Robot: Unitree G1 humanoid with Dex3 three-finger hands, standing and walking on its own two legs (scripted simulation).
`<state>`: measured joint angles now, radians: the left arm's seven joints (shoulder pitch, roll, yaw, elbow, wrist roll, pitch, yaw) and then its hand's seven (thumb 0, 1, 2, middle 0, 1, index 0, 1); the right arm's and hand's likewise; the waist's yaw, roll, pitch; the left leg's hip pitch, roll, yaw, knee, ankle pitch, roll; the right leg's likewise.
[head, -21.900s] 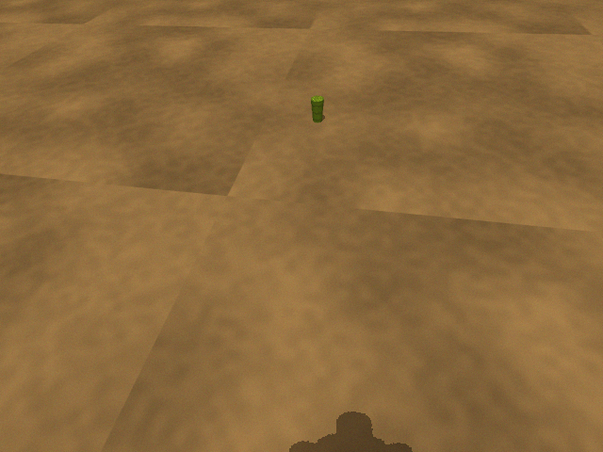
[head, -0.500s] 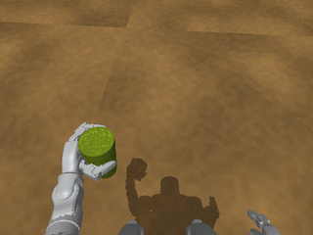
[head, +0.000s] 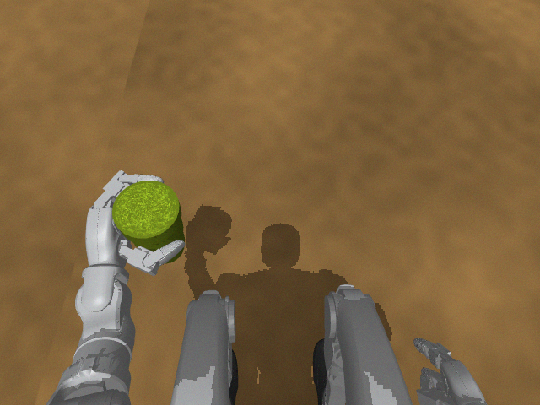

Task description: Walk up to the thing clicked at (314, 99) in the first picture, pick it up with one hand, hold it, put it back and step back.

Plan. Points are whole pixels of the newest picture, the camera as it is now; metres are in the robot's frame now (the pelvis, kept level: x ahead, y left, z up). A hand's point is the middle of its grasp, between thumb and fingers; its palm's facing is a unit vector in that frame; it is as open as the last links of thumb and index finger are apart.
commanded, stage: crouch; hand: left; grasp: from the side
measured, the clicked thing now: (157, 229) +0.38 +0.19 -0.06
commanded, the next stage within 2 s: lower in 1.00 s
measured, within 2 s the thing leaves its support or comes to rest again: neither
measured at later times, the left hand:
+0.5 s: hand (172, 244) +0.40 +0.21 -0.20, palm faces +0.10 -0.99 -0.04, open 11.1 cm
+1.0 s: hand (179, 248) +0.41 +0.21 -0.27, palm faces +0.08 -1.00 -0.02, open 11.1 cm
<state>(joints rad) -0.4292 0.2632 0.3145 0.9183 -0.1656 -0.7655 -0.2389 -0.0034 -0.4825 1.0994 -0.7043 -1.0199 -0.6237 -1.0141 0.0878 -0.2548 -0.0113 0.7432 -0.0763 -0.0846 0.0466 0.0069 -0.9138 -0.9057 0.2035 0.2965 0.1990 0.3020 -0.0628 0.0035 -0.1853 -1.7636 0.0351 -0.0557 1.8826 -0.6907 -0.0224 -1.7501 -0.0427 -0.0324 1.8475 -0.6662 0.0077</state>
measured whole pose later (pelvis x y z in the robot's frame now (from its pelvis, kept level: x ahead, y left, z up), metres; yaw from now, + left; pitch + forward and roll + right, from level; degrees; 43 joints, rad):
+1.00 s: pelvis -0.03 +0.01 -0.18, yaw -5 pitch +27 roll -8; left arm -0.58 0.46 0.46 1.09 -0.11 -0.84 -0.21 0.00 -0.48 1.10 -0.71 -1.01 -0.63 -1.01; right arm 0.00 -0.31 0.14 0.75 -0.18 -0.03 0.11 0.00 -0.92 -0.91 0.20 0.30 0.20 0.30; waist -0.16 -0.07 0.03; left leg -2.25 0.01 -0.17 2.49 -0.71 -0.03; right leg -2.20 -0.02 -0.09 2.38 -0.65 0.03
